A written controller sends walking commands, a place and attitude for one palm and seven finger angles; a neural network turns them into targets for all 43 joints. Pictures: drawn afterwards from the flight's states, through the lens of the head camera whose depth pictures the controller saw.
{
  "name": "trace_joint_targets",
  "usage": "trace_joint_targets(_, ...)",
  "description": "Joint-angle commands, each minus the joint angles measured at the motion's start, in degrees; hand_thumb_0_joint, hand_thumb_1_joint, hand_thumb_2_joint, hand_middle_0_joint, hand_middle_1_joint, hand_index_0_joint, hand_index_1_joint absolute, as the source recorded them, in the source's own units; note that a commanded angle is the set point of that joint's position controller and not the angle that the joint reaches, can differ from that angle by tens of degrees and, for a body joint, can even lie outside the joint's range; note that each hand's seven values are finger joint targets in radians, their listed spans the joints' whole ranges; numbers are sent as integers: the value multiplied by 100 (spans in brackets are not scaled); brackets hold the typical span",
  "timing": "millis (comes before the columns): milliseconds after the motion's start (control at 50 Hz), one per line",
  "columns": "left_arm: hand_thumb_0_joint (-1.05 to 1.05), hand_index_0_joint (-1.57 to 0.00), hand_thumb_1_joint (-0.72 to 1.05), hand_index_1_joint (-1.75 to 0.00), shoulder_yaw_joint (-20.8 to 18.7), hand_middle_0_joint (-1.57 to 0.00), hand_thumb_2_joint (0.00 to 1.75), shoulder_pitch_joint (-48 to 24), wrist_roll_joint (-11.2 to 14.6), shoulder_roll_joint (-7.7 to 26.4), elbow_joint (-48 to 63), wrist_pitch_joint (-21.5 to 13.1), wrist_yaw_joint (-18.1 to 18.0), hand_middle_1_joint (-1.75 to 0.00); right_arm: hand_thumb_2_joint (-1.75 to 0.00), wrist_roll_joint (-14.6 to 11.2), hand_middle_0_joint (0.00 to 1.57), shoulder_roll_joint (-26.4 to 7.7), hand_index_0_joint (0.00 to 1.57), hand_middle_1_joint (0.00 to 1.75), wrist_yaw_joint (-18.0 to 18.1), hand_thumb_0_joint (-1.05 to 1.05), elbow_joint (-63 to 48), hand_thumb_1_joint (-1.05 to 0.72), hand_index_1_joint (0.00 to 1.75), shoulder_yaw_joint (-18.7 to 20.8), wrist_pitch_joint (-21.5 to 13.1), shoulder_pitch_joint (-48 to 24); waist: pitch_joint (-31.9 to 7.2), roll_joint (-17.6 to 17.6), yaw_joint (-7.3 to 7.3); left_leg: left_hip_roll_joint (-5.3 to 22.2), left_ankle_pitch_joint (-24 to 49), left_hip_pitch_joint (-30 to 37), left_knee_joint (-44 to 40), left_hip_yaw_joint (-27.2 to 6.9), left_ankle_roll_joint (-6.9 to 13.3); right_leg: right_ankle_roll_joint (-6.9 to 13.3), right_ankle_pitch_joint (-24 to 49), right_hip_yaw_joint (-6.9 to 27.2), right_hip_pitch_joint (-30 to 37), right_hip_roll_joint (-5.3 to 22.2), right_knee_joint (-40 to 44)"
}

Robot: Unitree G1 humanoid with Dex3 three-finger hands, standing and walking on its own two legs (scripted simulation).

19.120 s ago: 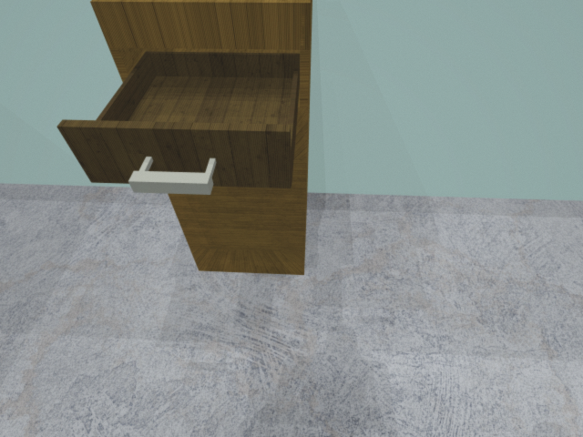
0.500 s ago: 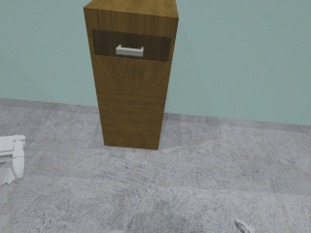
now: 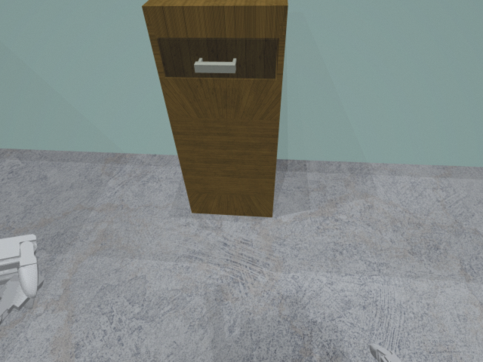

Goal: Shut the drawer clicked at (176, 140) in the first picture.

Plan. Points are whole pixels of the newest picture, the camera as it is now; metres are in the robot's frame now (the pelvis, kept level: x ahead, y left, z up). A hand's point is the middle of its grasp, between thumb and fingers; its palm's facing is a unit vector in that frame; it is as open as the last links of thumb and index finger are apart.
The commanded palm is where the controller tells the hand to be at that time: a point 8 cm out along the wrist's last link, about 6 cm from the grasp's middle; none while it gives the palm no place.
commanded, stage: stop stepping back and stand still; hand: left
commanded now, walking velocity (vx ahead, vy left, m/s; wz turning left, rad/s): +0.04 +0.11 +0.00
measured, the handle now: (216, 64) +0.97 +0.15 +0.07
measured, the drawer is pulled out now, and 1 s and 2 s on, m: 0.00 0.00 0.00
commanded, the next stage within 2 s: let the arm hang, fingers relaxed in 0.58 s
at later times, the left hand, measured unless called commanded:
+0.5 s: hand (46, 252) +0.21 +0.27 +0.15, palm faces +0.36 -0.80 -0.47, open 3.2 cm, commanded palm +0.16 +0.31 +0.18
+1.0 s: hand out of the picture +0.08 +0.22 -0.16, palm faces -0.04 -0.97 -0.25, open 3.2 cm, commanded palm none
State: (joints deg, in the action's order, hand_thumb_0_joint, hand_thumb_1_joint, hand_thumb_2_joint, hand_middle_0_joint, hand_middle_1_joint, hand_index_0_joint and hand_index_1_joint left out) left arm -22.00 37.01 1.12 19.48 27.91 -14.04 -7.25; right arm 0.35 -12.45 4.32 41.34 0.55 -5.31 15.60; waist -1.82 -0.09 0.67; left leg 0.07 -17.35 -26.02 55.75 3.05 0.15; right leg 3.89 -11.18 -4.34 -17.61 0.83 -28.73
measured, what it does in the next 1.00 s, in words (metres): steps on the spot: left foot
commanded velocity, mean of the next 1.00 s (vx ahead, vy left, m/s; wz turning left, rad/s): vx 0.00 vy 0.00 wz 0.00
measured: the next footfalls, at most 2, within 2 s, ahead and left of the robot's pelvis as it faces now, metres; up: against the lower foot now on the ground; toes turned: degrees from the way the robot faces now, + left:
left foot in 0.12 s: +0.05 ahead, +0.13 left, +0.00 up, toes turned +5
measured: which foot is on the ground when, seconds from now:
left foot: up 0.00-0.10, down 0.12-1.00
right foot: down 0.00-1.00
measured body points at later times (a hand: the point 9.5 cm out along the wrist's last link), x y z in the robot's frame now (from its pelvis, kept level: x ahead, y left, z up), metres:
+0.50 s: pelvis +0.03 +0.03 +0.00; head +0.04 +0.02 +0.45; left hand +0.19 +0.31 +0.18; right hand +0.20 -0.19 -0.09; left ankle +0.01 +0.12 -0.74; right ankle +0.05 -0.07 -0.74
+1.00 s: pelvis +0.01 +0.03 -0.01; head +0.04 +0.03 +0.44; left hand +0.08 +0.27 -0.14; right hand +0.08 -0.23 -0.14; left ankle +0.01 +0.12 -0.74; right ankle +0.05 -0.07 -0.74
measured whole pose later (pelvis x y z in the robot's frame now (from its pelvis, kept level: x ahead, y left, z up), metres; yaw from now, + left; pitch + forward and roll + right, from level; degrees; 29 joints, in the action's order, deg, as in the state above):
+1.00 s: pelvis +0.01 +0.03 -0.01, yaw +1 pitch -1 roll +1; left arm 0.5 14.7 -2.1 11.9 -46.4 2.8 -1.8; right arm 0.9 -14.9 0.1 51.8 -0.1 0.9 12.4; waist 4.3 1.0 -1.4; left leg -1.0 -16.0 -13.1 29.6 5.1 2.2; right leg 1.6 -12.7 -4.9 -17.7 1.5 -30.9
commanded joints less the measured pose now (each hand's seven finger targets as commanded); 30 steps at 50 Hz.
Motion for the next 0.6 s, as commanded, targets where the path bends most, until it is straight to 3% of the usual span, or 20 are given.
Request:
trace_joint_targets(0,0,-140,90,-160,-388,-140,90,-581,-45,1018,900,-270,-219,-160,-90,40,20,-500,20,30,196,0,-1133,-90,30,167,-568,-790,-12,961,-62,-40,-279,938,-2044,348,211,-1,-2357,1378,-197,1260,1918)
trace_joint_targets(20,0,-140,90,-160,-349,-140,90,-589,-68,1011,1051,-259,-249,-160,-90,59,20,-502,20,30,198,0,-1160,-90,30,171,-596,-751,-53,900,-36,-75,-302,1201,-2561,345,274,-6,-2305,1426,-97,1262,1845)
trace_joint_targets(60,0,-140,90,-160,-377,-140,90,-521,-85,1047,1383,-285,-285,-160,-90,71,20,-574,20,30,197,0,-1240,-90,30,194,-620,-636,-116,205,-77,45,-132,1635,-3432,119,360,-102,-1788,1303,109,1091,1379)
trace_joint_targets(100,0,-140,90,-160,-416,-140,90,-547,-85,1065,1825,-388,-309,-160,-90,68,20,-723,20,30,144,0,-1420,-90,30,233,-600,-672,-204,-785,-36,804,113,1698,-3899,-955,608,-327,-837,970,165,512,334)
trace_joint_targets(120,0,-140,90,-160,-471,-140,90,-509,-96,1123,1940,-392,-335,-160,-90,-3,20,-763,20,30,101,0,-1470,-90,30,239,-569,-733,-300,-998,-2,1142,861,1741,-3765,-1325,693,-451,-162,685,135,309,-195)
trace_joint_targets(140,0,-140,90,-160,-543,-140,90,-441,-86,1175,1913,-367,-342,-160,-90,-59,20,-757,20,30,59,0,-1520,-90,30,235,-535,-808,-396,-796,28,1146,1575,1525,-3552,-1173,628,-553,311,516,426,221,-340)
trace_joint_targets(160,0,-140,90,-160,-698,-140,90,-174,-48,1301,1647,-327,-285,-160,-90,-57,20,-690,20,30,44,0,-1428,-90,30,207,-516,-801,-491,-961,9,1055,698,1136,-3748,-979,514,-516,-264,518,612,300,-197)
trace_joint_targets(180,0,-140,90,-160,-646,-140,90,-156,-33,1162,1579,-290,-275,-160,-90,-67,20,-586,20,30,46,0,-1485,-90,30,159,-496,-880,-40,-1002,-23,911,393,640,-3891,-908,455,-407,-167,488,758,250,-72)
trace_joint_targets(200,0,-140,90,-160,-652,-140,90,-183,-24,1139,1534,-290,-272,-160,-90,-77,20,-605,20,30,40,0,-1488,-90,30,152,-481,-885,165,-830,-49,810,424,464,-3794,-776,399,-363,112,537,847,279,40)
trace_joint_targets(260,0,-140,90,-160,-576,-140,90,-208,49,1042,1289,-298,-223,-160,-90,-87,20,-652,20,30,2,0,-1480,-90,30,195,-438,-856,126,-99,-120,501,911,660,-3233,-510,223,-248,898,960,846,516,417)
trace_joint_targets(320,0,-140,90,-160,-495,-140,90,-181,97,959,1125,-256,-187,-160,-90,-100,20,-640,20,30,-21,0,-1476,-90,30,194,-361,-766,-211,283,-146,401,1070,1100,-2983,-403,162,-191,1047,1121,832,656,630)
trace_joint_targets(400,0,-140,90,-160,-441,-140,90,-139,96,961,1341,-214,-180,-160,-90,-76,20,-634,20,30,5,0,-1542,-90,30,150,-321,-831,-400,-137,-110,534,1489,1384,-3283,-469,182,-270,1278,839,912,461,392)
trace_joint_targets(520,0,-140,90,-160,-493,-140,90,-216,87,1062,1651,-181,-213,-160,-90,-54,20,-589,20,30,49,0,-1612,-90,30,112,-305,-890,-460,-301,-75,570,1883,1410,-3392,-483,115,-315,1545,646,1111,361,245)
trace_joint_targets(580,0,-140,90,-160,-541,-140,90,-129,106,1083,1555,-163,-217,-160,-90,-57,20,-587,20,30,51,0,-1620,-90,30,107,-291,-885,-340,-189,-72,526,1719,1285,-3383,-485,71,-289,1524,696,1144,395,350)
